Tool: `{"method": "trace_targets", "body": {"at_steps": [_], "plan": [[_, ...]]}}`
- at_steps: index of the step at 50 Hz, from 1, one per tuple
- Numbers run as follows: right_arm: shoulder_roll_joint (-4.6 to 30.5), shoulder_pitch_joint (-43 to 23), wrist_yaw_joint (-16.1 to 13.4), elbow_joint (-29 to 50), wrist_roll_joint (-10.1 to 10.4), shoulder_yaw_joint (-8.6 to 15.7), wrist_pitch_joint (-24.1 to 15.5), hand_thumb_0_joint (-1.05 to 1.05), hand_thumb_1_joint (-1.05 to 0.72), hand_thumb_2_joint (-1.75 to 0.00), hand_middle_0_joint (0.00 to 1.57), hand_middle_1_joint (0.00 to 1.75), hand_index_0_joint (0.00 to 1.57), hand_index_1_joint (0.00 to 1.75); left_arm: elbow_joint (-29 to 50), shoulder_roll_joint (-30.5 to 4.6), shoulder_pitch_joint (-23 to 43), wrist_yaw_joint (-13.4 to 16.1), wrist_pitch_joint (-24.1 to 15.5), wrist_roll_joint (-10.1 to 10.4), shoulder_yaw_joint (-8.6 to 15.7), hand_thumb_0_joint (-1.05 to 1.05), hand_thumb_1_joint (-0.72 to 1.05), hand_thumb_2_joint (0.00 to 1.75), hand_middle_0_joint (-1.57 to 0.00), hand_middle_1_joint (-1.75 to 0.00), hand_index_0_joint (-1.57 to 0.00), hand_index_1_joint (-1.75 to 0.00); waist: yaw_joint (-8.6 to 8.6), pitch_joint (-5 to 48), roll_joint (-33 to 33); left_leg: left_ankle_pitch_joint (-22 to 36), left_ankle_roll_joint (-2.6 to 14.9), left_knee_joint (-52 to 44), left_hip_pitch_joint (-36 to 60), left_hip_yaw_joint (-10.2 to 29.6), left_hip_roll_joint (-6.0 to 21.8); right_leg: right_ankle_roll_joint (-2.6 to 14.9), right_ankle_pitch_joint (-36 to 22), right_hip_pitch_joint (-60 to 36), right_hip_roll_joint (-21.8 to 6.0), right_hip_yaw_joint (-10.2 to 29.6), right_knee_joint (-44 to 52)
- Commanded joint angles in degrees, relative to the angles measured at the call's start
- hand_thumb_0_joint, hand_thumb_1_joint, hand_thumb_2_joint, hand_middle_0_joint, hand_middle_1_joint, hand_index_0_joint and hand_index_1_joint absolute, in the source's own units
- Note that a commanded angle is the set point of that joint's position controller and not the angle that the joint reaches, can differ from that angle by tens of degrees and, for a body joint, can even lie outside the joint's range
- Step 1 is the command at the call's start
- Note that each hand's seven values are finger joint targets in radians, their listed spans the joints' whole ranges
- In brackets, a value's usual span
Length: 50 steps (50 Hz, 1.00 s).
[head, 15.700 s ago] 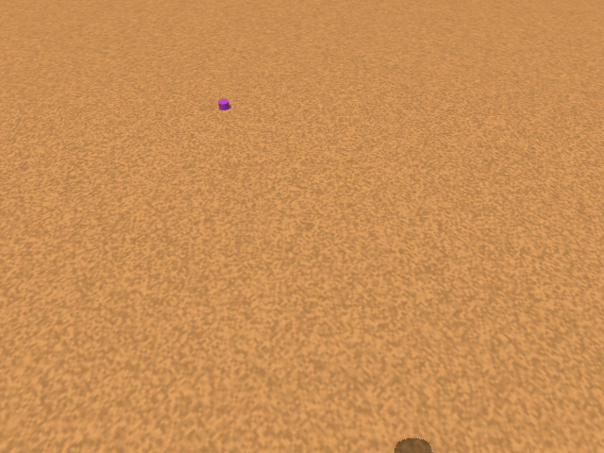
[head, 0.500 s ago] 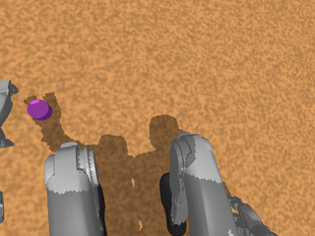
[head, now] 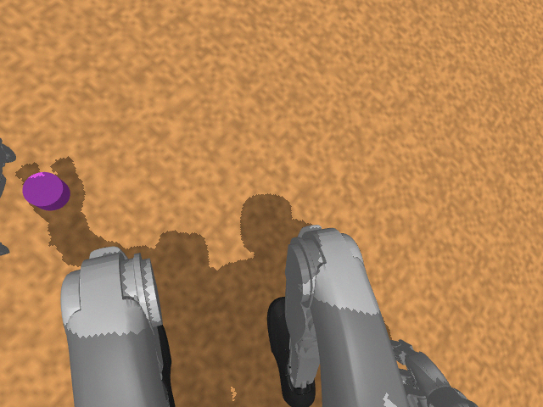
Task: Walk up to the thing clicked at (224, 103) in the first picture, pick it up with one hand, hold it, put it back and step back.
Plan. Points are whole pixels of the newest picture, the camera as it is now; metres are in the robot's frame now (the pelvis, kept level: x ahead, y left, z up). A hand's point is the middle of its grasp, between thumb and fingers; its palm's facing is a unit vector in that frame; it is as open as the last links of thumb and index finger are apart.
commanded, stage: approach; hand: left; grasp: from above
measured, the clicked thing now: (47, 191) +0.44 +0.33 -0.29
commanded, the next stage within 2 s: close in in 0.48 s
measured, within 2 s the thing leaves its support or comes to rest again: neither
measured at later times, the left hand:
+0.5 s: hand (37, 152) +0.47 +0.30 -0.17, palm faces -0.36 -0.08 -0.93, open 14.1 cm
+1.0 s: hand (31, 199) +0.41 +0.32 -0.22, palm faces -0.41 -0.12 -0.90, open 14.2 cm
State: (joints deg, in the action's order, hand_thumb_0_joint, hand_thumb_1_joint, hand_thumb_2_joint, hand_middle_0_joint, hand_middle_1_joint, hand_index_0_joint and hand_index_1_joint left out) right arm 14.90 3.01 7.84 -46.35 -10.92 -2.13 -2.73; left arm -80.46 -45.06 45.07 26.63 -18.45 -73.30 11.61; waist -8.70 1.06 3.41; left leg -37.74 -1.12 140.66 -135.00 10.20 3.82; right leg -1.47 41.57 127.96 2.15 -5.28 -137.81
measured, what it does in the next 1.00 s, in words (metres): stands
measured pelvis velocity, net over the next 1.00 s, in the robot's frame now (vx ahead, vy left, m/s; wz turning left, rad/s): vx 0.00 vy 0.00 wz -0.04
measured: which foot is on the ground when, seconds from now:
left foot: down 0.00-1.00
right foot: down 0.00-1.00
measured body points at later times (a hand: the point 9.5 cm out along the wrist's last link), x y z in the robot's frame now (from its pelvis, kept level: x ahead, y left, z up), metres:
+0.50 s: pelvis +0.00 +0.00 -0.01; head +0.24 +0.07 +0.37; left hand +0.49 +0.30 -0.12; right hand +0.05 -0.27 -0.11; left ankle +0.08 +0.14 -0.28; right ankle +0.09 -0.12 -0.28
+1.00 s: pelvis +0.00 +0.00 -0.01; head +0.24 +0.11 +0.35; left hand +0.43 +0.33 -0.17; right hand +0.10 -0.27 -0.10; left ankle +0.08 +0.14 -0.28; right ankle +0.09 -0.12 -0.28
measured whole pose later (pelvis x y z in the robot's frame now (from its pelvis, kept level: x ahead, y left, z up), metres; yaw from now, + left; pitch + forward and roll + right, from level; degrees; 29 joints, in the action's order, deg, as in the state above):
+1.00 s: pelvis +0.00 +0.00 -0.01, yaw -2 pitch +28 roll -10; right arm 16.4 1.0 9.3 -44.2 -14.8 -8.6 -6.0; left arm -92.1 -49.5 52.1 35.0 -18.4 -77.6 8.7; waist -14.3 -2.9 7.2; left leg -37.7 -1.3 144.5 -136.1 13.1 3.2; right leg -2.0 41.0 127.7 2.8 -7.3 -139.7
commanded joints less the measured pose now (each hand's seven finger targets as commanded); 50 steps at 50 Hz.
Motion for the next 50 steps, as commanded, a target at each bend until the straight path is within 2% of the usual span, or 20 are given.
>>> {"method": "trace_targets", "body": {"at_steps": [1,4,5,7,9,14,16,18,20,23,26,27,30,33,35,38,40,43,46,50], "plan": [[14.2,10.0,-0.8,1.2,-0.5,3.9,-0.5,0.00,-0.89,-0.89,0.20,0.30,0.20,0.30,6.5,-14.8,14.7,2.6,0.1,1.2,0.9,0.00,-0.53,0.98,-0.06,-1.03,-0.07,-1.02,-0.26,36.6,-17.7,7.8,2.05,-12.9,31.6,-6.4,-1.5,3.29,-11.9,-13.3,1.9,-4.9,14.7],[14.4,10.9,-0.7,0.8,-0.7,3.4,-0.9,0.00,-0.89,-0.89,0.20,0.30,0.20,0.30,5.5,-13.9,19.4,2.8,-0.1,1.0,-1.3,0.00,-0.53,0.97,-0.06,-1.03,-0.07,-1.02,-2.73,35.4,-16.3,6.8,2.28,-11.9,29.4,-6.0,-1.4,3.14,-11.5,-13.0,2.1,-5.0,15.2],[14.5,11.1,-0.7,0.5,-0.9,3.0,-1.1,0.00,-0.90,-0.89,0.20,0.30,0.20,0.30,5.2,-13.4,19.5,3.1,0.0,0.9,-1.9,0.00,-0.54,0.98,-0.06,-1.03,-0.07,-1.02,-2.80,35.6,-16.7,7.5,2.21,-11.6,30.2,-6.0,-1.3,3.06,-12.2,-13.2,2.1,-5.0,15.1],[14.7,11.8,-0.7,0.1,-1.1,2.8,-1.7,0.00,-0.90,-0.89,0.20,0.30,0.20,0.30,4.2,-11.1,22.3,3.4,0.3,0.7,-4.4,0.00,-0.54,0.98,-0.06,-1.04,-0.07,-1.03,-4.66,35.8,-17.0,8.1,2.10,-11.0,31.3,-5.6,-1.0,2.92,-13.1,-12.5,2.2,-5.2,15.0],[14.7,12.1,-0.5,0.2,-1.0,2.3,-2.2,0.00,-0.90,-0.90,0.20,0.30,0.20,0.30,3.2,-10.8,24.3,4.4,0.8,0.6,-5.2,0.00,-0.53,0.97,-0.06,-1.06,-0.08,-1.04,-5.24,35.8,-18.4,7.5,2.01,-10.8,30.7,-5.7,-1.1,3.04,-12.9,-13.0,2.4,-4.9,15.2],[15.2,12.2,-0.6,1.2,-1.4,1.0,-2.5,0.00,-0.90,-0.90,0.20,0.30,0.20,0.30,2.0,-15.4,25.8,7.3,4.6,-0.5,-1.5,0.00,-0.54,0.98,-0.06,-1.05,-0.07,-1.03,-3.94,38.5,-22.4,8.3,1.71,-11.5,32.1,-6.2,-1.0,3.25,-13.8,-13.7,2.3,-5.6,13.8],[15.3,12.4,-0.4,1.7,-1.5,0.7,-2.6,0.00,-0.90,-0.90,0.20,0.30,0.20,0.30,0.9,-15.3,27.3,7.2,7.0,-0.7,-1.6,0.00,-0.55,0.99,-0.06,-1.05,-0.07,-1.04,-4.74,38.9,-22.7,9.3,1.85,-11.5,32.8,-6.2,-0.8,3.29,-15.4,-13.7,2.5,-5.6,13.6],[15.7,12.1,-0.3,2.7,-1.1,0.2,-2.2,0.00,-0.90,-0.90,0.20,0.30,0.20,0.30,1.1,-17.5,26.7,6.8,8.9,0.0,-0.3,0.00,-0.55,0.99,-0.06,-1.05,-0.07,-1.04,-3.88,40.3,-23.2,10.4,2.17,-11.4,31.9,-6.5,-0.9,3.18,-17.0,-15.6,2.5,-5.4,13.6],[15.6,11.7,-0.1,3.2,-0.7,0.0,-2.0,0.00,-0.90,-0.90,0.20,0.30,0.20,0.30,0.5,-18.8,24.6,5.9,10.8,1.0,0.6,0.00,-0.56,0.99,-0.06,-1.04,-0.06,-1.03,-2.79,39.9,-23.6,10.4,2.36,-11.8,30.7,-7.0,-1.0,3.16,-16.9,-16.5,2.4,-5.1,13.9],[15.0,12.0,0.0,4.0,0.0,-0.4,-1.6,0.00,-0.90,-0.90,0.20,0.30,0.20,0.30,-0.9,-18.3,21.6,2.3,12.6,2.9,-0.8,0.00,-0.56,0.98,-0.06,-1.04,-0.07,-1.03,-2.97,38.4,-18.2,9.9,3.39,-11.1,26.5,-7.1,-1.1,2.64,-17.2,-19.5,2.8,-4.4,15.0],[14.3,11.6,0.1,4.6,0.8,-0.3,-1.1,0.00,-0.90,-0.90,0.20,0.30,0.20,0.30,-0.8,-18.4,16.8,-1.9,12.6,5.5,-1.4,0.00,-0.54,0.96,-0.06,-1.06,-0.07,-1.04,-1.84,37.0,-15.8,8.7,3.64,-11.8,23.5,-7.0,-1.1,2.56,-15.3,-22.0,3.0,-3.7,15.4],[14.5,12.1,0.0,4.8,0.9,-0.3,-0.9,0.00,-0.90,-0.90,0.20,0.30,0.20,0.30,-0.3,-18.1,15.4,-3.0,12.1,6.5,-0.6,0.00,-0.55,0.97,-0.06,-1.05,-0.07,-1.03,-1.68,36.3,-14.1,8.3,3.76,-11.9,23.3,-7.0,-1.3,2.35,-15.0,-22.5,2.9,-4.1,15.9],[14.4,12.2,0.0,5.0,1.2,-0.2,-0.4,0.00,-0.90,-0.89,0.20,0.30,0.20,0.30,1.9,-16.7,14.1,-6.6,9.2,7.5,-2.3,0.00,-0.54,0.95,-0.06,-1.04,-0.08,-1.02,-2.60,34.3,-11.4,7.2,3.85,-12.0,21.7,-6.5,-1.5,2.25,-13.9,-23.4,3.0,-4.1,16.5],[15.0,13.4,-0.2,4.3,0.9,-0.2,0.0,0.00,-0.90,-0.89,0.20,0.30,0.20,0.30,6.1,-16.6,18.3,-7.3,4.0,7.6,-2.8,0.00,-0.52,0.93,-0.06,-1.06,-0.09,-1.02,-4.37,35.1,-12.0,7.7,3.38,-11.1,23.7,-5.4,-1.2,2.21,-14.5,-22.8,3.1,-4.6,16.4],[15.6,13.8,-0.3,3.8,0.5,-0.5,-0.1,0.00,-0.89,-0.89,0.20,0.30,0.20,0.30,6.4,-15.5,21.1,-5.6,0.5,6.5,-3.8,0.00,-0.51,0.93,-0.06,-1.04,-0.09,-1.02,-5.94,33.3,-14.1,7.1,2.84,-10.4,25.1,-4.8,-1.0,2.46,-13.6,-19.9,3.1,-5.4,16.1],[15.9,13.3,-0.4,3.3,-0.4,-1.1,-0.4,0.00,-0.89,-0.89,0.20,0.30,0.20,0.30,4.6,-15.7,22.6,-1.4,-3.1,4.0,-3.4,0.00,-0.51,0.93,-0.06,-1.04,-0.09,-1.01,-6.57,32.6,-16.8,6.9,2.02,-10.7,28.4,-4.0,-0.9,2.73,-12.8,-17.0,3.0,-6.7,15.0],[16.3,12.2,-0.5,2.9,-0.9,-1.3,-0.7,0.00,-0.89,-0.90,0.20,0.30,0.20,0.30,3.1,-16.9,22.9,1.7,-4.2,1.5,-2.7,0.00,-0.52,0.96,-0.06,-1.01,-0.07,-1.00,-5.97,32.7,-19.9,6.6,1.48,-11.0,30.9,-3.8,-0.9,3.13,-11.8,-14.5,2.9,-7.3,13.7],[16.8,11.0,-0.1,2.3,-2.3,-1.6,-1.7,0.00,-0.89,-0.90,0.20,0.30,0.20,0.30,-2.0,-16.0,22.4,6.5,-3.5,-1.4,-2.6,0.00,-0.54,0.99,-0.06,-0.98,-0.06,-0.99,-6.87,31.5,-21.1,7.3,1.13,-10.6,32.4,-3.6,-0.7,3.16,-12.2,-11.9,2.8,-8.3,12.1],[17.2,10.3,0.5,1.8,-4.0,-2.3,-2.7,0.00,-0.89,-0.90,0.20,0.30,0.20,0.30,-4.4,-18.0,23.6,10.7,-1.4,-3.8,-1.4,0.00,-0.54,1.00,-0.06,-0.97,-0.05,-0.98,-6.99,32.2,-23.4,8.8,1.02,-10.2,32.8,-4.0,-0.7,3.16,-14.0,-12.4,3.1,-8.1,11.7],[17.6,8.3,1.4,1.0,-5.4,-2.7,-4.1,0.00,-0.89,-0.90,0.20,0.30,0.20,0.30,-6.5,-18.0,24.6,13.8,3.0,-3.4,-2.0,0.00,-0.53,0.99,-0.06,-0.97,-0.05,-0.98,-7.26,33.0,-25.4,8.6,0.86,-9.8,32.1,-4.4,-0.5,3.31,-14.3,-12.2,3.4,-8.0,11.4]]}}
